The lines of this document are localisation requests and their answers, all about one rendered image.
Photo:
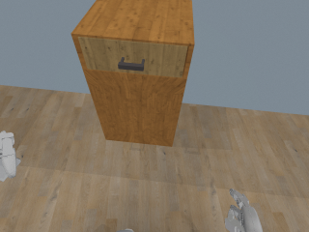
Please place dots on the drawer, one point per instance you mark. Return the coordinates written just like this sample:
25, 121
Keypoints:
160, 58

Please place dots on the cabinet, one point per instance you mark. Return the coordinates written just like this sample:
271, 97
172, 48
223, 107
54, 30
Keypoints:
135, 107

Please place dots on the robot left hand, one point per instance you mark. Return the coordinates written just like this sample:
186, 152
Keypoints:
8, 160

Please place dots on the robot right hand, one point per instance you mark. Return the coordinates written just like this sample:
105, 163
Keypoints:
248, 220

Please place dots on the handle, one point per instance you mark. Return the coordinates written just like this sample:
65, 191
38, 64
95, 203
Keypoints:
131, 66

